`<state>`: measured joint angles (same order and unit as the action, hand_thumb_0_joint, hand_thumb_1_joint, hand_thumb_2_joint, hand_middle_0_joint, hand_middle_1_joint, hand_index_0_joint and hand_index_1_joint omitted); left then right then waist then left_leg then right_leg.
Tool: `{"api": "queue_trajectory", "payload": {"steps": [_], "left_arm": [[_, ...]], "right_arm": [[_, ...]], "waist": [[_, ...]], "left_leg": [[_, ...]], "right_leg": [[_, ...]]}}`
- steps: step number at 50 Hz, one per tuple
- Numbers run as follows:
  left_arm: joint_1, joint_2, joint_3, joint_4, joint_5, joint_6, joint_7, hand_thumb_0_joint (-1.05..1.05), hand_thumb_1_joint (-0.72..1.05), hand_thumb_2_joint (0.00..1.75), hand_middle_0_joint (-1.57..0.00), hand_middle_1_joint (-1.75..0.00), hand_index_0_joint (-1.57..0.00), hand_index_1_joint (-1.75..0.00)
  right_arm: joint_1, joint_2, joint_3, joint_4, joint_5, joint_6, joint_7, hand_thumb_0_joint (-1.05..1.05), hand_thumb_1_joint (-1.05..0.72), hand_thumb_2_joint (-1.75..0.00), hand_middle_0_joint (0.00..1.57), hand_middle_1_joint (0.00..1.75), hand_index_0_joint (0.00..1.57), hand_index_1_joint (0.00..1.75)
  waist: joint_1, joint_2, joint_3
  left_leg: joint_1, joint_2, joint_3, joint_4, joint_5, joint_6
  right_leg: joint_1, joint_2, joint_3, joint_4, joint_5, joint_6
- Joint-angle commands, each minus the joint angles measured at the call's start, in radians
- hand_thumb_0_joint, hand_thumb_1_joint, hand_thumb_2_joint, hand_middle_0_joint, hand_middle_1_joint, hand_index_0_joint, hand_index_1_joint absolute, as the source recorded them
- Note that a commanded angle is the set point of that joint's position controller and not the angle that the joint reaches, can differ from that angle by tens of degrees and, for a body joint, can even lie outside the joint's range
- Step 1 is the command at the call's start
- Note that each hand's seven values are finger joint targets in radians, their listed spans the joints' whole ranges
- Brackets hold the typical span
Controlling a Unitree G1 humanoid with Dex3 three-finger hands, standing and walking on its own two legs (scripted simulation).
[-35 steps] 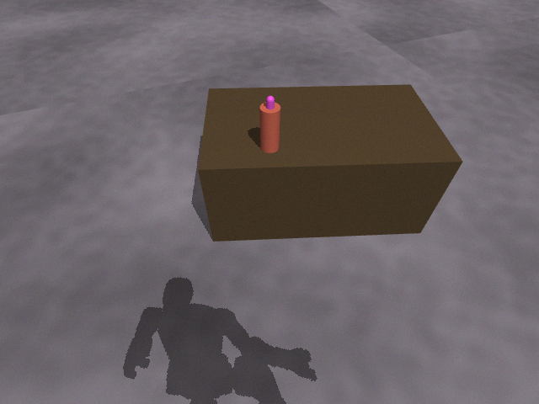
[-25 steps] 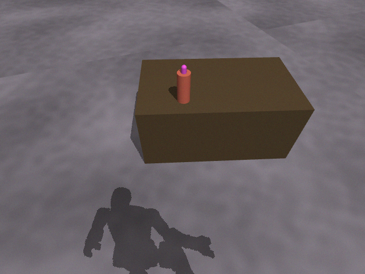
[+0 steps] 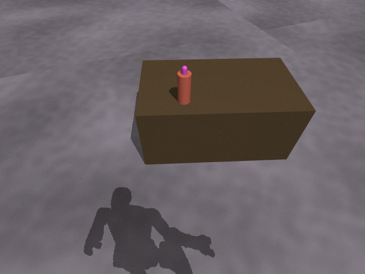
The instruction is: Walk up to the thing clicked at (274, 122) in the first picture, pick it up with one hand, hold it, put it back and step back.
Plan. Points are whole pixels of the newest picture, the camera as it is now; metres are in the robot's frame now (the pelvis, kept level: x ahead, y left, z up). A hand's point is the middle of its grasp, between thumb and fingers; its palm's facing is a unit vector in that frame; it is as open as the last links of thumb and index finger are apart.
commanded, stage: stand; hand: left
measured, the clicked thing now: (184, 84) +1.05 +0.01 -0.22
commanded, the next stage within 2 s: walk up in 0.42 s
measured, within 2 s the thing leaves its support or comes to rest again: neither
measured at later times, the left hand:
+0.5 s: hand out of the picture +0.08 +0.26 -0.15, palm faces -0.04 -0.94 -0.34, open 7.4 cm
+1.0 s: hand out of the picture +0.16 +0.16 -0.15, palm faces +0.00 -0.94 -0.35, open 7.4 cm
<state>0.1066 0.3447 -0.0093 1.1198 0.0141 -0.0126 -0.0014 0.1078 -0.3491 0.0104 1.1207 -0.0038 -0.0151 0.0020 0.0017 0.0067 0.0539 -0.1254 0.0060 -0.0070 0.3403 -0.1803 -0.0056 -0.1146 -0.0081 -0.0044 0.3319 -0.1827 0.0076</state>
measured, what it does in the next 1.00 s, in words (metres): walks ahead: right foot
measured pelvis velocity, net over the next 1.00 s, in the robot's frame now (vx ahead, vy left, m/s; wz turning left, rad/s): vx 0.13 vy -0.11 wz -0.02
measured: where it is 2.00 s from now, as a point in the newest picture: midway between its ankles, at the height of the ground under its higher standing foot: (219, 225)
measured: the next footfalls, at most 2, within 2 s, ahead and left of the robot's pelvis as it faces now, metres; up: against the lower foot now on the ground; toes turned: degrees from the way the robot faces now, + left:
right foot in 0.74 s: +0.18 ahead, -0.23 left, +0.00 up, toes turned -5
left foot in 1.12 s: +0.29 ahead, +0.02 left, +0.00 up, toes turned +4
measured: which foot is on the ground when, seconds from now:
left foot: down 0.00-0.76, up 0.78-1.00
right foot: down 0.00-0.46, up 0.48-0.72, down 0.74-1.00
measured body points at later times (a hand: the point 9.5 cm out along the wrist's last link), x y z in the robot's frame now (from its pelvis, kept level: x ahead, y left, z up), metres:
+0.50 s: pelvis +0.01 +0.00 +0.00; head +0.01 +0.00 +0.45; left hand +0.08 +0.31 -0.13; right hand +0.08 -0.31 -0.13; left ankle +0.00 +0.12 -0.75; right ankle -0.01 -0.12 -0.73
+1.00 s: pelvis +0.13 -0.11 -0.01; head +0.13 -0.11 +0.44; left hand +0.16 +0.21 -0.13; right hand +0.20 -0.44 -0.12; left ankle +0.18 +0.01 -0.70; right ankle +0.14 -0.22 -0.75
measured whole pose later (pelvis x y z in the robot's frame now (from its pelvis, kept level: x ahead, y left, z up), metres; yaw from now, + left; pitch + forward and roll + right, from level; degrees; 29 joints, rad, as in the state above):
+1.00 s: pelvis +0.13 -0.11 -0.01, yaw -1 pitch -3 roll +0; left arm 0.32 0.38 0.07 0.93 0.03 -0.03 -0.07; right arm 0.25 -0.42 -0.07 0.94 -0.01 -0.05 0.06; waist 0.05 0.02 0.06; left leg -0.45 0.04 0.02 0.92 -0.38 0.01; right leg -0.19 -0.01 -0.07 0.51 -0.27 -0.04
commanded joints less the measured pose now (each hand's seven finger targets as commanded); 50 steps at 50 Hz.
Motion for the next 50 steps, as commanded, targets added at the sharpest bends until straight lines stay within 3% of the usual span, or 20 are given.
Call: {"api": "queue_trajectory", "payload": {"steps": [1,20,21,22,23,24,25,27,30,33,35,36,37,38,39,40,41,43,45,50], "left_arm": [[-0.031,0.212,0.044,-0.055,-0.005,-0.021,0.011,0.0,0.9,0.9,-0.2,-0.3,-0.2,-0.3],[-0.033,0.213,0.045,-0.056,-0.005,-0.019,0.011,0.0,0.9,0.9,-0.2,-0.3,-0.2,-0.3],[0.01,0.295,0.118,-0.13,0.025,-0.018,-0.024,0.0,0.9,0.9,-0.2,-0.3,-0.2,-0.3],[-0.038,0.279,0.12,-0.138,0.036,-0.011,-0.038,0.0,0.9,0.9,-0.2,-0.3,-0.2,-0.3],[-0.078,0.252,0.123,-0.163,0.042,-0.002,-0.047,0.0,0.9,0.9,-0.2,-0.3,-0.2,-0.3],[-0.093,0.26,0.129,-0.189,0.051,0.004,-0.052,0.0,0.9,0.9,-0.2,-0.3,-0.2,-0.3],[-0.076,0.263,0.132,-0.203,0.042,0.003,-0.058,0.0,0.9,0.9,-0.2,-0.3,-0.2,-0.3],[-0.044,0.266,0.138,-0.208,0.031,-0.005,-0.073,0.0,0.9,0.9,-0.2,-0.3,-0.2,-0.3],[-0.003,0.246,0.14,-0.231,0.028,-0.003,-0.097,0.0,0.9,0.9,-0.2,-0.3,-0.2,-0.3],[0.067,0.246,0.149,-0.226,0.023,-0.005,-0.106,0.0,0.9,0.9,-0.2,-0.3,-0.2,-0.3],[0.182,0.249,0.162,-0.183,0.024,-0.012,-0.096,0.0,0.9,0.9,-0.2,-0.3,-0.2,-0.3],[0.255,0.279,0.175,-0.152,0.028,-0.018,-0.086,0.0,0.9,0.9,-0.2,-0.3,-0.2,-0.3],[0.34,0.325,0.192,-0.135,0.034,-0.025,-0.074,0.0,0.9,0.9,-0.2,-0.3,-0.2,-0.3],[0.41,0.388,0.215,-0.142,0.042,-0.029,-0.058,0.0,0.9,0.9,-0.2,-0.3,-0.2,-0.3],[0.315,0.426,0.206,-0.205,0.044,-0.037,-0.052,0.0,0.9,0.9,-0.2,-0.3,-0.2,-0.3],[0.183,0.464,0.201,-0.254,0.029,-0.037,-0.055,0.0,0.9,0.9,-0.2,-0.3,-0.2,-0.3],[0.139,0.442,0.194,-0.275,0.02,-0.038,-0.053,0.0,0.9,0.9,-0.2,-0.3,-0.2,-0.3],[0.1,0.37,0.171,-0.279,0.01,-0.045,-0.046,0.0,0.9,0.9,-0.2,-0.3,-0.2,-0.3],[0.104,0.344,0.164,-0.276,0.006,-0.047,-0.047,0.0,0.9,0.9,-0.2,-0.3,-0.2,-0.3],[0.13,0.34,0.159,-0.313,0.012,-0.061,-0.049,0.0,0.9,0.9,-0.2,-0.3,-0.2,-0.3]], "right_arm": [[-0.038,-0.21,-0.044,-0.062,-0.003,-0.019,-0.011,0.0,-0.9,-0.9,0.2,0.3,0.2,0.3],[-0.029,-0.207,-0.042,-0.06,-0.005,-0.019,-0.012,0.0,-0.9,-0.9,0.2,0.3,0.2,0.3],[0.08,-0.313,-0.109,-0.098,-0.018,-0.04,-0.001,0.0,-0.9,-0.9,0.2,0.3,0.2,0.3],[0.153,-0.346,-0.129,-0.074,-0.025,-0.046,0.002,0.0,-0.9,-0.9,0.2,0.3,0.2,0.3],[0.171,-0.382,-0.151,-0.072,-0.032,-0.048,0.0,0.0,-0.9,-0.9,0.2,0.3,0.2,0.3],[0.172,-0.402,-0.162,-0.089,-0.031,-0.056,-0.002,0.0,-0.9,-0.9,0.2,0.3,0.2,0.3],[0.143,-0.394,-0.165,-0.114,-0.031,-0.065,-0.005,0.0,-0.9,-0.9,0.2,0.3,0.2,0.3],[0.115,-0.344,-0.155,-0.144,-0.03,-0.079,-0.007,0.0,-0.9,-0.9,0.2,0.3,0.2,0.3],[0.093,-0.337,-0.161,-0.19,-0.039,-0.08,0.004,0.0,-0.9,-0.9,0.2,0.3,0.2,0.3],[0.004,-0.346,-0.165,-0.231,-0.042,-0.076,0.011,0.0,-0.9,-0.9,0.2,0.3,0.2,0.3],[-0.021,-0.323,-0.16,-0.245,-0.042,-0.064,0.013,0.0,-0.9,-0.9,0.2,0.3,0.2,0.3],[0.011,-0.282,-0.15,-0.245,-0.046,-0.055,0.01,0.0,-0.9,-0.9,0.2,0.3,0.2,0.3],[0.048,-0.239,-0.132,-0.244,-0.053,-0.049,0.008,0.0,-0.9,-0.9,0.2,0.3,0.2,0.3],[0.097,-0.176,-0.106,-0.255,-0.044,-0.047,0.012,0.0,-0.9,-0.9,0.2,0.3,0.2,0.3],[0.12,-0.2,-0.112,-0.269,-0.017,-0.039,0.012,0.0,-0.9,-0.9,0.2,0.3,0.2,0.3],[0.117,-0.299,-0.141,-0.262,-0.022,-0.039,0.009,0.0,-0.9,-0.9,0.2,0.3,0.2,0.3],[0.1,-0.338,-0.148,-0.249,-0.017,-0.047,0.013,0.0,-0.9,-0.9,0.2,0.3,0.2,0.3],[0.177,-0.322,-0.143,-0.209,0.0,-0.052,0.018,0.0,-0.9,-0.9,0.2,0.3,0.2,0.3],[0.245,-0.292,-0.141,-0.192,-0.001,-0.048,0.031,0.0,-0.9,-0.9,0.2,0.3,0.2,0.3],[0.171,-0.264,-0.138,-0.262,-0.017,-0.056,0.055,0.0,-0.9,-0.9,0.2,0.3,0.2,0.3]], "waist": [[0.002,-0.01,-0.089],[-0.002,0.0,-0.065],[-0.024,-0.03,-0.162],[-0.062,0.03,-0.089],[-0.083,0.125,-0.007],[-0.082,0.098,0.059],[-0.061,0.067,0.087],[-0.03,0.04,0.057],[-0.022,0.154,0.021],[0.037,0.219,0.011],[0.094,0.151,-0.016],[0.112,0.02,-0.041],[0.146,-0.145,-0.072],[0.175,-0.369,-0.059],[0.126,-0.346,-0.021],[0.074,-0.277,0.074],[0.055,-0.203,0.134],[0.005,-0.163,0.114],[-0.009,-0.183,0.071],[0.013,-0.144,0.045]], "left_leg": [[0.026,0.122,-0.097,-0.05,0.135,0.036],[0.007,0.119,-0.099,-0.069,0.115,0.033],[0.091,0.116,-0.15,-0.023,-0.353,0.11],[0.129,0.187,-0.26,-0.091,-0.571,0.153],[0.154,0.303,-0.409,-0.182,-0.671,0.205],[0.115,0.389,-0.501,-0.217,-0.673,0.259],[0.091,0.405,-0.509,-0.224,-0.62,0.263],[0.122,0.342,-0.408,-0.194,-0.471,0.227],[0.095,0.275,-0.245,-0.174,-0.346,0.207],[-0.127,0.224,-0.113,-0.118,-0.327,0.165],[-0.251,0.166,-0.032,0.03,-0.368,0.138],[-0.331,0.123,0.0,0.192,-0.396,0.119],[-0.459,0.064,0.045,0.417,-0.468,0.108],[-0.56,-0.024,0.059,0.703,-0.508,0.085],[-0.578,-0.075,-0.033,0.846,-0.424,0.043],[-0.517,0.006,-0.095,0.856,-0.374,0.04],[-0.51,0.051,-0.096,0.839,-0.325,0.038],[-0.438,0.082,-0.105,0.785,-0.248,0.039],[-0.344,0.076,-0.062,0.696,-0.204,0.032],[-0.279,0.091,0.0,0.419,-0.158,0.022]], "right_leg": [[0.01,-0.118,0.093,-0.047,0.126,-0.032],[0.014,-0.12,0.094,-0.059,0.113,-0.032],[-0.036,-0.043,0.061,0.075,-0.308,-0.061],[-0.236,-0.018,0.029,0.193,-0.424,-0.061],[-0.421,-0.001,-0.009,0.399,-0.356,-0.035],[-0.538,-0.04,0.077,0.522,-0.327,-0.028],[-0.57,-0.069,0.126,0.565,-0.286,-0.037],[-0.553,-0.089,0.166,0.569,-0.237,-0.04],[-0.457,-0.086,0.071,0.456,-0.206,-0.012],[-0.169,-0.09,0.019,0.31,-0.135,-0.016],[0.046,-0.048,-0.047,0.223,-0.008,-0.011],[0.169,-0.011,-0.065,0.226,-0.038,-0.006],[0.293,0.003,-0.038,0.215,-0.127,-0.016],[0.272,-0.134,0.195,0.061,-0.428,-0.046],[0.082,-0.359,0.646,-0.212,-0.794,-0.147],[-0.09,-0.42,0.754,-0.267,-0.894,-0.233],[-0.157,-0.402,0.702,-0.25,-0.782,-0.263],[-0.18,-0.304,0.444,-0.182,-0.582,-0.218],[-0.205,-0.249,0.301,-0.141,-0.457,-0.212],[-0.19,-0.256,0.212,-0.108,-0.336,-0.232]]}}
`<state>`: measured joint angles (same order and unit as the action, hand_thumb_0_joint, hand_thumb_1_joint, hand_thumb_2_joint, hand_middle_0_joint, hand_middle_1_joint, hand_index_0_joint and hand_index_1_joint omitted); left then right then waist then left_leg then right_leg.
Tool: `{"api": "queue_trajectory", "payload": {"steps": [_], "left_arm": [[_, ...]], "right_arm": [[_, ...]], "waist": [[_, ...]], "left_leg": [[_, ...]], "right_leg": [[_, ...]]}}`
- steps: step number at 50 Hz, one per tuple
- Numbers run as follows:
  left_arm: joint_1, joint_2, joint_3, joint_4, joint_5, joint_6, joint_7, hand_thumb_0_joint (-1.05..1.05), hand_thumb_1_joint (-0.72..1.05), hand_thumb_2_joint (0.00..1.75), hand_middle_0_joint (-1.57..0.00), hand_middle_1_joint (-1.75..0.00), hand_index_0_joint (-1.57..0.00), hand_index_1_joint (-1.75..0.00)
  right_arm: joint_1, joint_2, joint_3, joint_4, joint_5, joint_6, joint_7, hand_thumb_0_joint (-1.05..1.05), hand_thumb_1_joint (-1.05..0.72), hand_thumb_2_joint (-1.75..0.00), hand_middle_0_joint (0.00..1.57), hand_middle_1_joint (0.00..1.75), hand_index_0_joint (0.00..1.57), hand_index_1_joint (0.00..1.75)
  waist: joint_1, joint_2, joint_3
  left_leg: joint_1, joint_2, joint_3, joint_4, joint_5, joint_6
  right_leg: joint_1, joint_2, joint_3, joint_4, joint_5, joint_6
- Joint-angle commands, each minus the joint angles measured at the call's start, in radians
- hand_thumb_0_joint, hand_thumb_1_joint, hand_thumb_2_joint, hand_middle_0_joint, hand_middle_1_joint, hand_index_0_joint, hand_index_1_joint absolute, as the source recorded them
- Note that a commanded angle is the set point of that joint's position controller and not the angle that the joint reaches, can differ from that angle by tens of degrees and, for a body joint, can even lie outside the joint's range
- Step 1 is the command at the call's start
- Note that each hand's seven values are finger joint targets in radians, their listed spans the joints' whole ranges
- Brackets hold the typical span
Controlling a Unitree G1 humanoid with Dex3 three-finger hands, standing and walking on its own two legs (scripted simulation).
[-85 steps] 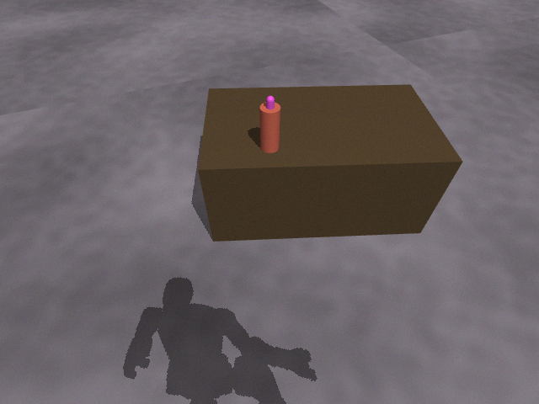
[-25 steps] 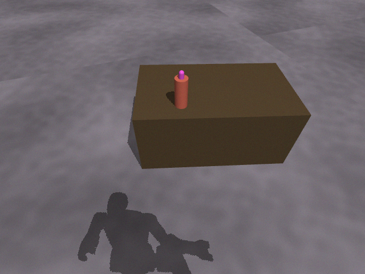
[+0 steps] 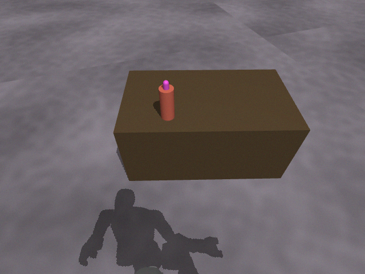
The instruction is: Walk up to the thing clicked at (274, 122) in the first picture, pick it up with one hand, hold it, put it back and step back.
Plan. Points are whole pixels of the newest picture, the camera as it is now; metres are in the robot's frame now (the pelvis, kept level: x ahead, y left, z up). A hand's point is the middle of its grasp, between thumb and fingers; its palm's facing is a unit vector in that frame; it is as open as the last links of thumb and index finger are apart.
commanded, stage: walk up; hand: left
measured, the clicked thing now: (166, 99) +0.92 +0.14 -0.21
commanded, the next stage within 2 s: none
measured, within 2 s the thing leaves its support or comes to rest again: neither
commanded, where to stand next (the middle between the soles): +0.50 -0.08 m, yaw +2 degrees
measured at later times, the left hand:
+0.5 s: hand (114, 210) +0.31 +0.22 -0.13, palm faces -0.08 -0.91 -0.41, open 7.4 cm
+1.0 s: hand (134, 200) +0.35 +0.18 -0.15, palm faces +0.03 -0.93 -0.36, open 7.4 cm
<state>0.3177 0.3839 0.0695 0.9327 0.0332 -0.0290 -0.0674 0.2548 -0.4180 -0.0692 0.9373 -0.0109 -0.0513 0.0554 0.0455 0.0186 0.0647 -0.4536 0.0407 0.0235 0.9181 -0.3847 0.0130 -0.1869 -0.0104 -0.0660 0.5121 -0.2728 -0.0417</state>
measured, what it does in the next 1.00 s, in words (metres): walks ahead: left foot, then right foot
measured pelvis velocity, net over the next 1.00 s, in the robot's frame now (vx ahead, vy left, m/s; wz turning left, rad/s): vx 0.37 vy -0.10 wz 0.04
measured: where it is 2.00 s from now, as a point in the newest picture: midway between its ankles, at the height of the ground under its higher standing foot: (205, 238)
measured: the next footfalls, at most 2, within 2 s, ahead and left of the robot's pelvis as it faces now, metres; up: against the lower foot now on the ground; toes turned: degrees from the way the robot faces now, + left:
left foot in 0.12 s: +0.16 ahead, +0.13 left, +0.00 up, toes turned +5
right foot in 0.48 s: +0.35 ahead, -0.20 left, +0.00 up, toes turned -5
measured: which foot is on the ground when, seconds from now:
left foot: up 0.00-0.10, down 0.12-0.52, up 0.54-1.00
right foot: down 0.00-0.14, up 0.16-0.46, down 0.48-1.00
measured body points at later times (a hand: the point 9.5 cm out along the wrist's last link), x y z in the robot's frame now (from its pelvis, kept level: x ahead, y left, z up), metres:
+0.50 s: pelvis +0.19 -0.06 -0.02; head +0.21 -0.08 +0.43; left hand +0.32 +0.27 -0.11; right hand +0.20 -0.39 -0.14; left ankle +0.12 +0.13 -0.73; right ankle +0.31 -0.19 -0.74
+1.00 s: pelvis +0.37 -0.10 +0.00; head +0.39 -0.09 +0.44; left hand +0.35 +0.23 -0.12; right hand +0.46 -0.41 -0.11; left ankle +0.47 +0.03 -0.72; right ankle +0.31 -0.19 -0.74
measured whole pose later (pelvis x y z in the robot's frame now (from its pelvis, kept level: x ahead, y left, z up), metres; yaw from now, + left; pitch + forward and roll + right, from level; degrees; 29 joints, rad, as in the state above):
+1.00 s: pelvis +0.37 -0.10 +0.00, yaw +2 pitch -2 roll -1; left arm 0.41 0.41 0.06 0.84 0.02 -0.07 -0.04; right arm 0.28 -0.41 -0.05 0.86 -0.02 -0.03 0.06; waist 0.06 0.00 0.09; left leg -0.44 0.06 0.03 0.63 -0.20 0.03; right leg -0.10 0.01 -0.13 0.50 -0.38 -0.04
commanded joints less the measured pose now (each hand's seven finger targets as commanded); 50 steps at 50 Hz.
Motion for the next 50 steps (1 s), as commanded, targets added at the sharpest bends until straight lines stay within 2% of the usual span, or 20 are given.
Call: {"api": "queue_trajectory", "payload": {"steps": [1,5,6,7,8,9,12,14,20,24,25,26,27,28,31,33,36,43,48,50], "left_arm": [[-0.089,0.301,0.077,-0.133,-0.007,-0.045,0.016,0.0,0.9,0.9,-0.2,-0.3,-0.2,-0.3],[-0.076,0.236,0.043,-0.157,-0.004,-0.029,0.007,0.0,0.9,0.9,-0.2,-0.3,-0.2,-0.3],[-0.026,0.173,0.026,-0.165,-0.01,-0.027,0.007,0.0,0.9,0.9,-0.2,-0.3,-0.2,-0.3],[0.008,0.126,0.016,-0.166,-0.016,-0.021,0.01,0.0,0.9,0.9,-0.2,-0.3,-0.2,-0.3],[0.004,0.246,0.045,-0.151,-0.005,-0.009,0.02,0.0,0.9,0.9,-0.2,-0.3,-0.2,-0.3],[-0.03,0.277,0.048,-0.152,-0.006,-0.011,0.022,0.0,0.9,0.9,-0.2,-0.3,-0.2,-0.3],[-0.028,0.253,0.055,-0.121,-0.016,-0.024,0.016,0.0,0.9,0.9,-0.2,-0.3,-0.2,-0.3],[-0.021,0.231,0.05,-0.123,-0.021,-0.022,0.007,0.0,0.9,0.9,-0.2,-0.3,-0.2,-0.3],[-0.111,0.198,0.053,-0.167,-0.021,-0.023,-0.023,0.0,0.9,0.9,-0.2,-0.3,-0.2,-0.3],[0.068,0.253,0.089,-0.096,-0.019,-0.029,-0.009,0.0,0.9,0.9,-0.2,-0.3,-0.2,-0.3],[0.168,0.31,0.115,-0.078,-0.012,-0.039,0.004,0.0,0.9,0.9,-0.2,-0.3,-0.2,-0.3],[0.159,0.377,0.122,-0.109,-0.014,-0.048,0.016,0.0,0.9,0.9,-0.2,-0.3,-0.2,-0.3],[0.091,0.396,0.117,-0.125,-0.023,-0.045,0.015,0.0,0.9,0.9,-0.2,-0.3,-0.2,-0.3],[0.04,0.386,0.112,-0.146,-0.031,-0.04,0.018,0.0,0.9,0.9,-0.2,-0.3,-0.2,-0.3],[-0.052,0.284,0.078,-0.157,-0.037,-0.051,0.029,0.0,0.9,0.9,-0.2,-0.3,-0.2,-0.3],[-0.044,0.268,0.072,-0.157,-0.034,-0.061,0.028,0.0,0.9,0.9,-0.2,-0.3,-0.2,-0.3],[-0.011,0.265,0.072,-0.173,-0.028,-0.075,0.029,0.0,0.9,0.9,-0.2,-0.3,-0.2,-0.3],[0.101,0.28,0.08,-0.171,-0.02,-0.076,0.037,0.0,0.9,0.9,-0.2,-0.3,-0.2,-0.3],[0.086,0.281,0.064,-0.182,-0.021,-0.066,0.045,0.0,0.9,0.9,-0.2,-0.3,-0.2,-0.3],[0.052,0.272,0.05,-0.191,-0.029,-0.059,0.05,0.0,0.9,0.9,-0.2,-0.3,-0.2,-0.3]], "right_arm": [[0.027,-0.188,-0.059,-0.088,-0.012,-0.026,0.0,0.0,-0.9,-0.9,0.2,0.3,0.2,0.3],[0.191,-0.203,-0.082,-0.044,-0.016,-0.054,-0.028,0.0,-0.9,-0.9,0.2,0.3,0.2,0.3],[0.262,-0.272,-0.103,-0.046,-0.026,-0.062,-0.043,0.0,-0.9,-0.9,0.2,0.3,0.2,0.3],[0.246,-0.339,-0.11,-0.082,-0.041,-0.07,-0.051,0.0,-0.9,-0.9,0.2,0.3,0.2,0.3],[0.17,-0.348,-0.112,-0.12,-0.011,-0.068,-0.05,0.0,-0.9,-0.9,0.2,0.3,0.2,0.3],[0.132,-0.347,-0.11,-0.121,0.002,-0.066,-0.047,0.0,-0.9,-0.9,0.2,0.3,0.2,0.3],[0.11,-0.258,-0.073,-0.132,0.001,-0.076,-0.049,0.0,-0.9,-0.9,0.2,0.3,0.2,0.3],[0.117,-0.26,-0.067,-0.131,0.006,-0.081,-0.047,0.0,-0.9,-0.9,0.2,0.3,0.2,0.3],[0.081,-0.286,-0.069,-0.168,0.003,-0.072,-0.044,0.0,-0.9,-0.9,0.2,0.3,0.2,0.3],[0.073,-0.234,-0.05,-0.184,0.004,-0.05,-0.05,0.0,-0.9,-0.9,0.2,0.3,0.2,0.3],[0.135,-0.171,-0.027,-0.189,0.005,-0.049,-0.048,0.0,-0.9,-0.9,0.2,0.3,0.2,0.3],[0.185,-0.111,-0.002,-0.203,0.014,-0.043,-0.047,0.0,-0.9,-0.9,0.2,0.3,0.2,0.3],[0.143,-0.232,-0.037,-0.179,0.007,-0.027,-0.059,0.0,-0.9,-0.9,0.2,0.3,0.2,0.3],[0.102,-0.268,-0.046,-0.167,0.002,-0.025,-0.061,0.0,-0.9,-0.9,0.2,0.3,0.2,0.3],[0.174,-0.214,-0.035,-0.102,0.024,-0.017,-0.042,0.0,-0.9,-0.9,0.2,0.3,0.2,0.3],[0.2,-0.203,-0.035,-0.088,0.014,-0.009,-0.028,0.0,-0.9,-0.9,0.2,0.3,0.2,0.3],[0.152,-0.189,-0.038,-0.109,0.002,-0.006,-0.014,0.0,-0.9,-0.9,0.2,0.3,0.2,0.3],[-0.018,-0.168,-0.035,-0.178,-0.012,-0.015,-0.001,0.0,-0.9,-0.9,0.2,0.3,0.2,0.3],[-0.049,-0.147,-0.032,-0.2,-0.01,-0.025,-0.002,0.0,-0.9,-0.9,0.2,0.3,0.2,0.3],[0.055,-0.153,-0.037,-0.174,-0.011,-0.032,-0.012,0.0,-0.9,-0.9,0.2,0.3,0.2,0.3]], "waist": [[-0.035,-0.139,0.018],[-0.124,0.059,-0.086],[-0.156,0.261,-0.135],[-0.12,0.31,-0.086],[-0.113,0.128,-0.054],[-0.101,0.112,0.016],[-0.07,0.063,0.036],[-0.058,0.11,0.025],[-0.058,0.169,-0.026],[0.044,-0.032,-0.127],[0.089,-0.239,-0.177],[0.062,-0.408,-0.172],[0.06,-0.313,-0.113],[0.045,-0.249,-0.033],[-0.039,-0.175,0.047],[-0.043,-0.188,0.039],[-0.032,-0.167,0.029],[0.035,-0.099,0.023],[0.014,-0.091,-0.017],[-0.055,-0.046,-0.06]], "left_leg": [[0.092,0.048,-0.011,-0.216,0.072,0.003],[0.482,-0.041,0.062,-0.405,0.163,0.012],[0.615,0.102,-0.186,-0.542,-0.077,0.072],[0.603,0.338,-0.654,-0.667,-0.287,0.15],[0.482,0.41,-0.715,-0.72,-0.425,0.234],[0.412,0.428,-0.704,-0.727,-0.385,0.282],[0.356,0.27,-0.328,-0.636,0.148,0.2],[0.318,0.24,-0.198,-0.604,0.353,0.198],[0.249,0.194,-0.052,-0.53,0.417,0.165],[0.083,0.13,0.007,-0.189,0.341,0.109],[-0.034,0.057,0.055,0.09,0.214,0.078],[-0.205,-0.057,0.02,0.258,-0.135,0.032],[-0.226,-0.021,-0.041,0.35,-0.157,0.028],[-0.207,0.029,-0.081,0.356,-0.112,0.031],[-0.113,0.062,-0.102,0.237,0.06,0.035],[-0.059,0.047,-0.076,0.199,0.131,0.018],[-0.103,0.048,-0.069,0.068,0.159,-0.011],[-0.155,0.049,-0.052,-0.196,0.179,-0.007],[0.021,0.015,0.021,-0.306,0.163,0.026],[0.23,-0.03,0.054,-0.421,0.244,0.053]], "right_leg": [[-0.109,-0.245,0.251,-0.26,-0.204,-0.173],[-0.258,-0.135,0.102,0.107,-0.101,-0.107],[-0.392,-0.039,0.018,0.402,-0.101,-0.066],[-0.604,0.072,0.063,0.599,-0.26,-0.01],[-0.558,-0.004,0.164,0.629,-0.253,-0.008],[-0.563,-0.054,0.187,0.642,-0.225,-0.007],[-0.471,-0.076,0.198,0.545,-0.098,0.01],[-0.409,-0.082,0.142,0.478,-0.064,0.031],[-0.188,-0.064,0.03,0.157,0.071,0.016],[0.197,0.01,-0.019,0.064,0.076,-0.011],[0.318,-0.079,0.123,-0.033,-0.108,-0.035],[0.322,-0.338,0.589,-0.217,-0.315,-0.104],[0.214,-0.407,0.731,-0.287,-0.456,-0.191],[0.083,-0.406,0.729,-0.306,-0.485,-0.222],[-0.067,-0.234,0.34,-0.276,-0.207,-0.099],[-0.112,-0.196,0.259,-0.288,-0.126,-0.111],[-0.053,-0.218,0.221,-0.302,-0.085,-0.151],[0.117,-0.266,0.212,-0.257,0.059,-0.133],[0.093,-0.264,0.134,-0.109,0.42,-0.139],[0.02,-0.21,0.063,0.059,0.484,-0.109]]}}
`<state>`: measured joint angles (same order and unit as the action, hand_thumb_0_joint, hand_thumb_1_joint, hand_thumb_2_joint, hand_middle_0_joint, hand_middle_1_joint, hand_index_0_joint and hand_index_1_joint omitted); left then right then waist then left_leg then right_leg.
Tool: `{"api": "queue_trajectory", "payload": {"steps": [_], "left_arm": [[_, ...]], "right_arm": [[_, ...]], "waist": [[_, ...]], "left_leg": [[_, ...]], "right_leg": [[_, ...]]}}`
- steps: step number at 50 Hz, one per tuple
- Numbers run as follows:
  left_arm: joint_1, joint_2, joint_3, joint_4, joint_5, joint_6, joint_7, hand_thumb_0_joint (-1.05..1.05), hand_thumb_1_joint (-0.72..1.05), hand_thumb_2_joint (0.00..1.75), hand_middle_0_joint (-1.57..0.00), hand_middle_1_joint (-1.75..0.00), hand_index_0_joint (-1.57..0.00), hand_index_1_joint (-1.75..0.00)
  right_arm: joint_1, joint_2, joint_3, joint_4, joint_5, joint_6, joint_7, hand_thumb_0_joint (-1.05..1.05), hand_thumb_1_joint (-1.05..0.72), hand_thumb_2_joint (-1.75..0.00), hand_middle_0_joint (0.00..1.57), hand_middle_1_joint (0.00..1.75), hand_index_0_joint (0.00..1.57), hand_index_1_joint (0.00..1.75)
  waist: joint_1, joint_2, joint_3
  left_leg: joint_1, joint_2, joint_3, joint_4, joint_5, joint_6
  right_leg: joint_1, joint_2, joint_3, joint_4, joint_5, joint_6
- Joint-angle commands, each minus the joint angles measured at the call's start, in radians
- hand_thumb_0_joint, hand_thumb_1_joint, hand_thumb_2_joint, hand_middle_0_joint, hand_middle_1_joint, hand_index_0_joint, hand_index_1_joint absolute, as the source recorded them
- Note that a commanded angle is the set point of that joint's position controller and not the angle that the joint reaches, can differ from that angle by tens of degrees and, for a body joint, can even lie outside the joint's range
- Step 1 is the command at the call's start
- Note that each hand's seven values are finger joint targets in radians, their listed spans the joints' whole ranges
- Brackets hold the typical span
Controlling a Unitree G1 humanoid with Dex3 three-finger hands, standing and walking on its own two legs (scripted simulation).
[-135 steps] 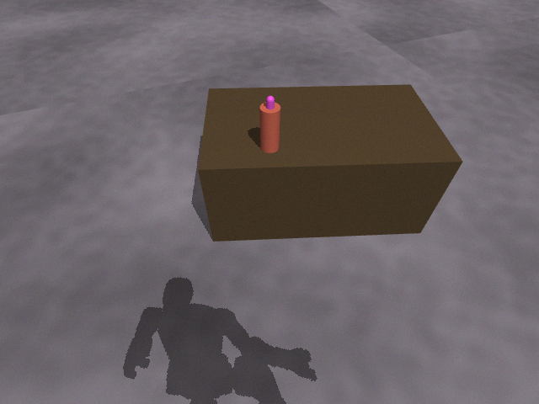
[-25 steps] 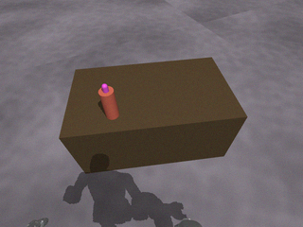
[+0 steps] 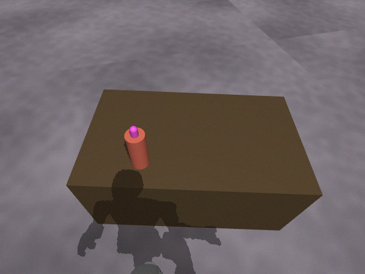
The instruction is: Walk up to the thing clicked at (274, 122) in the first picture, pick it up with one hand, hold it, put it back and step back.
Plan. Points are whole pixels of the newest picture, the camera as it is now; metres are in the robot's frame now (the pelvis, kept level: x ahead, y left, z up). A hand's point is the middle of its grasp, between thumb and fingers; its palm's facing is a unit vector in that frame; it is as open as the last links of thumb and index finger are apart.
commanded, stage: walk up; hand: left
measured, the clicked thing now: (137, 146) +0.57 +0.22 -0.21
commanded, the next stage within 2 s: none
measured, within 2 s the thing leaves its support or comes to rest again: neither
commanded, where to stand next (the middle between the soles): +0.14 +0.01 m, yaw +0 degrees
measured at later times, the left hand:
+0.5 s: hand (80, 272) +0.14 +0.26 -0.14, palm faces -0.03 -0.89 -0.46, open 7.4 cm
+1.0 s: hand out of the picture +0.12 +0.26 -0.16, palm faces +0.03 -0.94 -0.35, open 7.4 cm
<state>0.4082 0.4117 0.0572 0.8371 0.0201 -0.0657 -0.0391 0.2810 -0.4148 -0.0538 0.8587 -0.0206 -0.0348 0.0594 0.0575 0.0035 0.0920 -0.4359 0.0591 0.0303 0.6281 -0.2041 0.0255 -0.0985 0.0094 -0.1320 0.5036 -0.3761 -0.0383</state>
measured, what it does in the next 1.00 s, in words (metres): steps on the spot: left foot, then right foot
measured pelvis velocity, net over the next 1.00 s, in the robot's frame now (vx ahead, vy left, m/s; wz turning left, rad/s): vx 0.06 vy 0.00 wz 0.03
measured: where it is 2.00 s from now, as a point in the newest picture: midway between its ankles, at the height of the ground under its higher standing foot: outside the picture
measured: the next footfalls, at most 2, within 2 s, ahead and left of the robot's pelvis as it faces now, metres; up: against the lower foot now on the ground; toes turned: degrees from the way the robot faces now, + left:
left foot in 0.04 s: +0.15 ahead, +0.12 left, +0.00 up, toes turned +4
right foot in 0.40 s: +0.18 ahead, -0.14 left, +0.00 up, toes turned +1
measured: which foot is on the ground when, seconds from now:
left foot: up 0.00-0.02, down 0.04-0.44, up 0.46-0.72, down 0.74-1.00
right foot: down 0.00-0.06, up 0.08-0.38, down 0.40-1.00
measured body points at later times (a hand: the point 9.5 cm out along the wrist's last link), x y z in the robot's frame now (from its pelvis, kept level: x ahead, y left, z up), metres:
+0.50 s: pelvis +0.07 -0.02 -0.02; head +0.12 -0.05 +0.43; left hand +0.14 +0.30 -0.11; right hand +0.19 -0.32 -0.15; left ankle +0.10 +0.12 -0.71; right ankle +0.15 -0.14 -0.73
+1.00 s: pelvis +0.06 +0.00 -0.01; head +0.06 +0.01 +0.44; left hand +0.12 +0.31 -0.14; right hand +0.13 -0.31 -0.13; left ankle +0.04 +0.15 -0.73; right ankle +0.14 -0.14 -0.73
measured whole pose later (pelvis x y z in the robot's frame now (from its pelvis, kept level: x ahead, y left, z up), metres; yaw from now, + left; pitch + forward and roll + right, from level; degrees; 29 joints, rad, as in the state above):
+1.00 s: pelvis +0.06 +0.00 -0.01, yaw +2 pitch -4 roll +0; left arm 0.17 0.38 0.02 1.04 0.01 0.00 -0.01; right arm 0.20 -0.37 -0.01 1.05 -0.01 0.01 0.01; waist 0.01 -0.02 0.06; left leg -0.21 0.04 -0.03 0.64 -0.37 -0.03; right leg -0.34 -0.04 -0.01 0.60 -0.20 0.02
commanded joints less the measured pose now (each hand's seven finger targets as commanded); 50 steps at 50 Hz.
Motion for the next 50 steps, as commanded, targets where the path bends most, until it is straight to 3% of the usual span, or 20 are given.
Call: {"api": "queue_trajectory", "payload": {"steps": [1,2,3,4,9,16,20,21,22,23,28,34,36,37,39,40,42,45,48,50], "left_arm": [[-0.027,0.204,0.045,-0.103,-0.019,-0.02,0.023,0.0,0.9,0.9,-0.2,-0.3,-0.2,-0.3],[0.009,0.148,0.024,-0.116,-0.034,-0.02,0.027,0.0,0.9,0.9,-0.2,-0.3,-0.2,-0.3],[0.05,0.112,0.018,-0.101,-0.035,-0.012,0.03,0.0,0.9,0.9,-0.2,-0.3,-0.2,-0.3],[0.048,0.203,0.039,-0.081,-0.024,0.004,0.042,0.0,0.9,0.9,-0.2,-0.3,-0.2,-0.3],[0.038,0.18,0.035,-0.037,-0.03,0.019,0.028,0.0,0.9,0.9,-0.2,-0.3,-0.2,-0.3],[-0.032,0.151,0.032,-0.005,-0.038,0.014,0.06,0.0,0.9,0.9,-0.2,-0.3,-0.2,-0.3],[-0.007,0.193,0.045,0.034,-0.018,0.002,0.077,0.0,0.9,0.9,-0.2,-0.3,-0.2,-0.3],[-0.007,0.248,0.061,0.024,-0.006,-0.007,0.081,0.0,0.9,0.9,-0.2,-0.3,-0.2,-0.3],[-0.059,0.309,0.068,-0.003,0.004,-0.012,0.081,0.0,0.9,0.9,-0.2,-0.3,-0.2,-0.3],[-0.112,0.347,0.072,-0.017,-0.003,-0.006,0.086,0.0,0.9,0.9,-0.2,-0.3,-0.2,-0.3],[-0.22,0.262,0.057,-0.025,0.013,0.007,0.086,0.0,0.9,0.9,-0.2,-0.3,-0.2,-0.3],[-0.212,0.242,0.057,-0.005,0.018,0.032,0.066,0.0,0.9,0.9,-0.2,-0.3,-0.2,-0.3],[-0.242,0.237,0.05,0.004,0.001,0.05,0.059,0.0,0.9,0.9,-0.2,-0.3,-0.2,-0.3],[-0.244,0.196,0.034,0.005,-0.008,0.053,0.057,0.0,0.9,0.9,-0.2,-0.3,-0.2,-0.3],[-0.286,0.146,0.019,0.018,-0.019,0.059,0.055,0.0,0.9,0.9,-0.2,-0.3,-0.2,-0.3],[-0.307,0.205,0.038,0.045,-0.009,0.054,0.055,0.0,0.9,0.9,-0.2,-0.3,-0.2,-0.3],[-0.252,0.167,0.026,0.09,-0.012,0.041,0.039,0.0,0.9,0.9,-0.2,-0.3,-0.2,-0.3],[-0.255,0.179,0.029,0.121,-0.019,0.031,0.044,0.0,0.9,0.9,-0.2,-0.3,-0.2,-0.3],[-0.307,0.197,0.013,0.133,-0.01,0.034,0.04,0.0,0.9,0.9,-0.2,-0.3,-0.2,-0.3],[-0.33,0.197,0.009,0.147,-0.012,0.04,0.032,0.0,0.9,0.9,-0.2,-0.3,-0.2,-0.3]], "right_arm": [[0.132,-0.198,-0.071,-0.067,-0.006,-0.053,-0.027,0.0,-0.9,-0.9,0.2,0.3,0.2,0.3],[0.202,-0.277,-0.096,-0.07,-0.022,-0.056,-0.039,0.0,-0.9,-0.9,0.2,0.3,0.2,0.3],[0.189,-0.302,-0.097,-0.095,-0.014,-0.056,-0.05,0.0,-0.9,-0.9,0.2,0.3,0.2,0.3],[0.171,-0.322,-0.103,-0.098,0.024,-0.049,-0.049,0.0,-0.9,-0.9,0.2,0.3,0.2,0.3],[0.032,-0.222,-0.056,-0.118,0.03,-0.048,-0.061,0.0,-0.9,-0.9,0.2,0.3,0.2,0.3],[-0.072,-0.201,-0.038,-0.139,0.009,-0.008,-0.059,0.0,-0.9,-0.9,0.2,0.3,0.2,0.3],[-0.148,-0.181,-0.04,-0.148,0.029,0.036,-0.054,0.0,-0.9,-0.9,0.2,0.3,0.2,0.3],[-0.107,-0.131,-0.025,-0.142,0.037,0.044,-0.053,0.0,-0.9,-0.9,0.2,0.3,0.2,0.3],[-0.077,-0.088,-0.01,-0.142,0.035,0.055,-0.056,0.0,-0.9,-0.9,0.2,0.3,0.2,0.3],[-0.077,-0.152,-0.032,-0.121,0.025,0.071,-0.067,0.0,-0.9,-0.9,0.2,0.3,0.2,0.3],[-0.036,-0.17,-0.053,-0.035,0.023,0.078,-0.056,0.0,-0.9,-0.9,0.2,0.3,0.2,0.3],[-0.046,-0.161,-0.032,0.032,0.015,0.046,-0.053,0.0,-0.9,-0.9,0.2,0.3,0.2,0.3],[0.004,-0.153,-0.032,0.08,0.005,0.029,-0.061,0.0,-0.9,-0.9,0.2,0.3,0.2,0.3],[0.011,-0.175,-0.04,0.095,-0.008,0.021,-0.068,0.0,-0.9,-0.9,0.2,0.3,0.2,0.3],[-0.124,-0.298,-0.05,0.06,-0.011,0.009,-0.068,0.0,-0.9,-0.9,0.2,0.3,0.2,0.3],[-0.188,-0.305,-0.05,0.052,-0.003,0.01,-0.063,0.0,-0.9,-0.9,0.2,0.3,0.2,0.3],[-0.255,-0.199,-0.011,0.05,-0.001,0.01,-0.061,0.0,-0.9,-0.9,0.2,0.3,0.2,0.3],[-0.169,-0.178,-0.006,0.086,0.008,-0.001,-0.058,0.0,-0.9,-0.9,0.2,0.3,0.2,0.3],[-0.15,-0.177,-0.006,0.114,0.007,0.02,-0.057,0.0,-0.9,-0.9,0.2,0.3,0.2,0.3],[-0.154,-0.193,-0.01,0.129,0.002,0.023,-0.057,0.0,-0.9,-0.9,0.2,0.3,0.2,0.3]], "waist": [[-0.115,0.055,-0.164],[-0.141,0.227,-0.241],[-0.111,0.24,-0.222],[-0.115,0.158,-0.213],[-0.047,0.109,-0.042],[-0.053,0.202,-0.081],[-0.003,0.077,-0.151],[0.001,-0.074,-0.158],[-0.028,-0.216,-0.126],[-0.022,-0.202,-0.135],[-0.054,-0.208,-0.124],[-0.009,-0.261,-0.187],[-0.051,-0.201,-0.163],[-0.063,-0.13,-0.16],[-0.047,0.166,-0.052],[-0.044,0.137,0.004],[0.012,0.092,0.028],[-0.019,0.116,-0.065],[-0.042,0.092,-0.028],[-0.048,0.072,0.02]], "left_leg": [[0.391,-0.039,0.001,-0.162,0.072,0.072],[0.568,0.155,-0.282,-0.199,0.081,0.147],[0.627,0.328,-0.569,-0.232,0.181,0.223],[0.572,0.396,-0.633,-0.268,0.11,0.32],[0.23,0.192,-0.179,-0.262,0.41,0.176],[0.125,0.157,-0.085,-0.137,0.603,0.196],[0.061,0.072,-0.06,0.079,0.164,0.11],[-0.003,0.018,-0.025,0.198,-0.013,0.058],[-0.096,-0.078,-0.019,0.327,-0.336,0.008],[-0.044,-0.051,-0.111,0.443,-0.443,0.005],[-0.009,-0.055,-0.118,0.477,-0.288,-0.012],[0.065,-0.07,-0.013,0.061,-0.341,-0.039],[0.229,-0.085,0.021,-0.17,-0.137,-0.021],[0.298,-0.046,-0.053,-0.204,-0.103,-0.003],[0.115,0.258,-0.52,-0.378,-0.427,0.142],[-0.059,0.27,-0.486,-0.363,-0.465,0.183],[-0.065,0.103,-0.201,-0.26,-0.326,0.091],[0.018,0.045,-0.149,-0.172,-0.081,0.018],[0.036,0.035,-0.163,-0.25,-0.421,0.027],[0.073,0.031,-0.168,-0.256,-0.452,0.026]], "right_leg": [[-0.131,-0.168,0.086,0.258,0.577,-0.077],[-0.326,-0.078,0.041,0.497,0.367,-0.018],[-0.51,0.043,0.08,0.582,-0.163,0.007],[-0.509,-0.026,0.133,0.682,-0.219,-0.005],[-0.376,-0.071,0.182,0.573,-0.019,0.003],[-0.222,-0.055,0.09,0.304,0.133,0.044],[-0.061,-0.011,0.07,0.052,0.305,0.02],[-0.02,-0.149,0.242,-0.016,0.405,-0.014],[-0.077,-0.384,0.57,-0.122,0.449,-0.123],[-0.152,-0.473,0.665,-0.123,0.424,-0.249],[-0.226,-0.268,0.388,-0.089,0.124,-0.146],[-0.102,-0.232,0.352,-0.055,-0.037,-0.14],[-0.221,-0.218,0.3,0.024,0.027,-0.101],[-0.304,-0.204,0.273,0.088,0.028,-0.055],[-0.41,-0.041,0.121,0.26,-0.128,0.029],[-0.258,-0.074,0.168,0.297,-0.134,0.022],[-0.153,-0.059,0.148,0.123,0.012,0.009],[-0.047,-0.085,0.19,0.03,0.256,-0.012],[-0.161,-0.118,0.267,-0.079,-0.114,-0.01],[-0.252,-0.112,0.28,-0.115,-0.189,-0.004]]}}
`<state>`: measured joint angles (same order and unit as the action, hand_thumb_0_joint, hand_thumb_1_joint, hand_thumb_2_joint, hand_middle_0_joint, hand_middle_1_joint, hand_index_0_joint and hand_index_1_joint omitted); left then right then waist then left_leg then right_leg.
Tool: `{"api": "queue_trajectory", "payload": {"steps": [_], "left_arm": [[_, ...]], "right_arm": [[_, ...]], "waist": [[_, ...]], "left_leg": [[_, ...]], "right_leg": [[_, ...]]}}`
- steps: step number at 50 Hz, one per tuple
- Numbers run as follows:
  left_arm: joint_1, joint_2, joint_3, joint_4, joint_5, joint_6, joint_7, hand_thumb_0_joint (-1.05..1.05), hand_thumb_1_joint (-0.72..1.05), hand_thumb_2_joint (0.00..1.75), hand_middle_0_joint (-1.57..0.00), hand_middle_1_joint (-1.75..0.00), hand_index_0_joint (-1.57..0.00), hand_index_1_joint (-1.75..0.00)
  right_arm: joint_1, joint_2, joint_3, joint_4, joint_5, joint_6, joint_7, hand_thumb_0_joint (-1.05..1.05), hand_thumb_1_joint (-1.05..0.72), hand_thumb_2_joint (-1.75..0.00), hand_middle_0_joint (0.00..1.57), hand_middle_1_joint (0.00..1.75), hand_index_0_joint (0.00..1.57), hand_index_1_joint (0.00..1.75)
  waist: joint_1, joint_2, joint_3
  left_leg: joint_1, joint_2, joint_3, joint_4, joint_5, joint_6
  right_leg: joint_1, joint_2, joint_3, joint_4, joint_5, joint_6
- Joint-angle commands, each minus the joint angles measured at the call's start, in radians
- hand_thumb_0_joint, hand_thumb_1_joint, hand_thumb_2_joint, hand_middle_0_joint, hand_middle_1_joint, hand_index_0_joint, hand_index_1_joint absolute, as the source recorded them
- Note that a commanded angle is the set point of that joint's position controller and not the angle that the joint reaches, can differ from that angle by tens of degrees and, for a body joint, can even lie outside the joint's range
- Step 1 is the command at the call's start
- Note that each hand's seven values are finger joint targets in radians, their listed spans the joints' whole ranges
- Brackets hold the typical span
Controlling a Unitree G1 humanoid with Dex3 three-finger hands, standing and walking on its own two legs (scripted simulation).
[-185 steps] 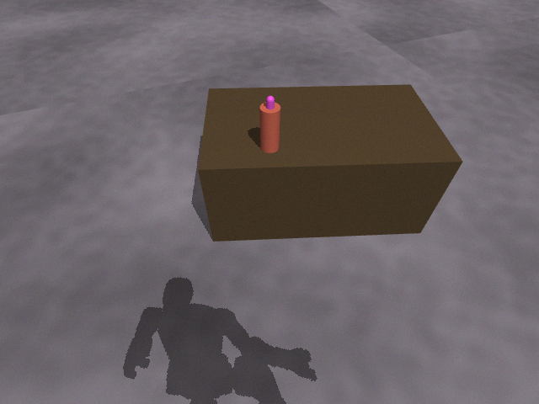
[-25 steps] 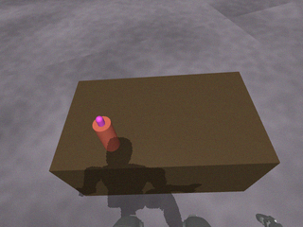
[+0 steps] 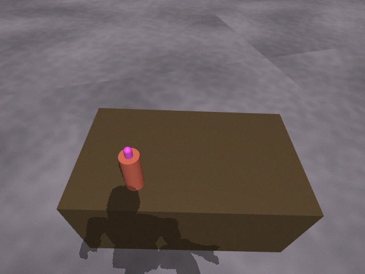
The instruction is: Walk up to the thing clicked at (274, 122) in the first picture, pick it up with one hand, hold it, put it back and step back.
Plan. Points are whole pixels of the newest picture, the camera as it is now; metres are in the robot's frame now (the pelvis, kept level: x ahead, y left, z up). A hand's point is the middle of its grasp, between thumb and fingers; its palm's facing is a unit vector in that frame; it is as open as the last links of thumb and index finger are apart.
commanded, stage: walk up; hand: left
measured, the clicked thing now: (131, 167) +0.52 +0.20 -0.20
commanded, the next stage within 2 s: stand in 1.40 s
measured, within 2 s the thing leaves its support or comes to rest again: neither
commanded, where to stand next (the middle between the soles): +0.08 +0.01 m, yaw -2 degrees
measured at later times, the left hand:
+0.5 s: hand out of the picture +0.13 +0.26 -0.13, palm faces +0.00 -0.93 -0.36, open 7.4 cm
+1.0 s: hand out of the picture +0.12 +0.26 -0.13, palm faces -0.02 -0.94 -0.35, open 7.4 cm
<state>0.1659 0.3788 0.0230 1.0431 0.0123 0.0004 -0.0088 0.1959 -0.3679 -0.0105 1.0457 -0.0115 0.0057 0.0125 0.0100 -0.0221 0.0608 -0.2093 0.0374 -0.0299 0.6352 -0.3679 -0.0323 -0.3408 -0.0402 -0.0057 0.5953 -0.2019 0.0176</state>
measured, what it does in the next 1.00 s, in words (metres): stands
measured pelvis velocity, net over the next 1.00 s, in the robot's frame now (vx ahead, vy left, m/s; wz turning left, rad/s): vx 0.03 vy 0.01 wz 0.00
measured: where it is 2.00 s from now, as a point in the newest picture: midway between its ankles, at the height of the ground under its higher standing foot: outside the picture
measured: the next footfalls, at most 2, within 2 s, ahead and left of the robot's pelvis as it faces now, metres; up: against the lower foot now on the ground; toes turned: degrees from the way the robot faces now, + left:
none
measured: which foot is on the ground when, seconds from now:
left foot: down 0.00-1.00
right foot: down 0.00-1.00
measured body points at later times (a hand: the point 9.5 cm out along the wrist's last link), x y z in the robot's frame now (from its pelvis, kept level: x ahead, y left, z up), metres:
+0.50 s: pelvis +0.03 +0.01 +0.02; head +0.05 +0.00 +0.47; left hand +0.13 +0.31 -0.11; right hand +0.12 -0.29 -0.12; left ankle -0.01 +0.15 -0.72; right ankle +0.08 -0.14 -0.72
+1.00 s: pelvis +0.03 +0.01 +0.02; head +0.04 +0.00 +0.47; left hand +0.12 +0.31 -0.11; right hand +0.10 -0.30 -0.12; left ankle -0.01 +0.15 -0.72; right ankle +0.08 -0.14 -0.72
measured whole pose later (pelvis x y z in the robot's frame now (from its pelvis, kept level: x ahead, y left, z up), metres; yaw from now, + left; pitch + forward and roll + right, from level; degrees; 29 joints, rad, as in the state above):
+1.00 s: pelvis +0.03 +0.01 +0.02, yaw +0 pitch -3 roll +0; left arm 0.06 0.34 0.01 1.15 0.01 -0.01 0.00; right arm 0.10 -0.35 -0.02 1.13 0.00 0.00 0.01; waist 0.00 0.01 0.07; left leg -0.05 0.02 -0.02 0.35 -0.26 -0.03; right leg -0.21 -0.05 0.01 0.38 -0.12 0.04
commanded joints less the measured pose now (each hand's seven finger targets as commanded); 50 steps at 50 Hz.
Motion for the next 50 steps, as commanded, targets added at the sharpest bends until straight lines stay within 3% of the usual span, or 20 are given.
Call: {"api": "queue_trajectory", "payload": {"steps": [1,5,7,9,14,19,30,37,43,50], "left_arm": [[-0.088,0.226,0.043,-0.05,-0.004,-0.027,0.001,0.0,0.9,0.9,-0.2,-0.3,-0.2,-0.3],[-0.071,0.207,0.037,-0.016,-0.005,-0.045,0.003,0.0,0.9,0.9,-0.2,-0.3,-0.2,-0.3],[-0.085,0.208,0.036,-0.004,-0.005,-0.049,0.005,0.0,0.9,0.9,-0.2,-0.3,-0.2,-0.3],[-0.117,0.209,0.033,0.001,-0.004,-0.048,0.006,0.0,0.9,0.9,-0.2,-0.3,-0.2,-0.3],[-0.105,0.184,0.028,0.026,-0.014,-0.048,0.009,0.0,0.9,0.9,-0.2,-0.3,-0.2,-0.3],[-0.121,0.179,0.026,0.034,-0.016,-0.044,0.013,0.0,0.9,0.9,-0.2,-0.3,-0.2,-0.3],[-0.183,0.172,0.023,0.035,-0.012,-0.033,0.015,0.0,0.9,0.9,-0.2,-0.3,-0.2,-0.3],[-0.183,0.171,0.026,0.045,-0.007,-0.031,0.014,0.0,0.9,0.9,-0.2,-0.3,-0.2,-0.3],[-0.173,0.173,0.029,0.045,-0.001,-0.033,0.014,0.0,0.9,0.9,-0.2,-0.3,-0.2,-0.3],[-0.168,0.168,0.03,0.041,-0.004,-0.032,0.014,0.0,0.9,0.9,-0.2,-0.3,-0.2,-0.3]], "right_arm": [[-0.066,-0.239,-0.052,-0.055,-0.004,-0.019,-0.009,0.0,-0.9,-0.9,0.2,0.3,0.2,0.3],[-0.069,-0.215,-0.042,-0.04,0.004,-0.036,-0.011,0.0,-0.9,-0.9,0.2,0.3,0.2,0.3],[-0.068,-0.214,-0.041,-0.031,0.008,-0.035,-0.012,0.0,-0.9,-0.9,0.2,0.3,0.2,0.3],[-0.068,-0.212,-0.044,-0.019,0.006,-0.031,-0.013,0.0,-0.9,-0.9,0.2,0.3,0.2,0.3],[-0.101,-0.217,-0.044,-0.003,0.008,-0.037,-0.017,0.0,-0.9,-0.9,0.2,0.3,0.2,0.3],[-0.111,-0.208,-0.045,0.014,0.009,-0.034,-0.02,0.0,-0.9,-0.9,0.2,0.3,0.2,0.3],[-0.141,-0.205,-0.047,0.031,0.005,-0.028,-0.019,0.0,-0.9,-0.9,0.2,0.3,0.2,0.3],[-0.145,-0.2,-0.047,0.026,0.005,-0.028,-0.017,0.0,-0.9,-0.9,0.2,0.3,0.2,0.3],[-0.148,-0.202,-0.047,0.022,0.003,-0.027,-0.016,0.0,-0.9,-0.9,0.2,0.3,0.2,0.3],[-0.137,-0.199,-0.047,0.025,0.002,-0.024,-0.016,0.0,-0.9,-0.9,0.2,0.3,0.2,0.3]], "waist": [[-0.001,0.084,0.045],[0.005,0.017,-0.068],[-0.005,0.003,-0.098],[-0.013,-0.01,-0.074],[0.002,-0.004,-0.11],[-0.001,-0.011,-0.143],[-0.009,0.028,-0.112],[-0.008,0.03,-0.105],[-0.01,0.025,-0.115],[-0.009,0.01,-0.093]], "left_leg": [[-0.15,0.058,-0.113,-0.263,-0.269,0.087],[-0.057,0.057,-0.077,-0.226,0.002,0.084],[-0.034,0.051,-0.064,-0.219,0.035,0.082],[-0.025,0.049,-0.059,-0.239,0.028,0.079],[0.016,0.071,-0.061,-0.258,0.221,0.075],[0.054,0.072,-0.047,-0.269,0.316,0.065],[0.051,0.076,-0.04,-0.339,0.333,0.053],[0.061,0.079,-0.039,-0.365,0.272,0.054],[0.069,0.075,-0.027,-0.356,0.26,0.057],[0.065,0.067,-0.031,-0.366,0.205,0.055]], "right_leg": [[0.006,-0.057,0.145,-0.209,-0.344,-0.061],[0.116,-0.075,0.139,-0.203,-0.051,-0.062],[0.131,-0.093,0.149,-0.226,-0.024,-0.059],[0.106,-0.097,0.149,-0.234,-0.072,-0.058],[0.177,-0.088,0.096,-0.196,0.167,-0.048],[0.224,-0.099,0.082,-0.185,0.279,-0.046],[0.259,-0.096,0.065,-0.212,0.271,-0.031],[0.265,-0.089,0.065,-0.235,0.204,-0.022],[0.272,-0.09,0.063,-0.243,0.225,-0.026],[0.243,-0.085,0.079,-0.255,0.175,-0.024]]}}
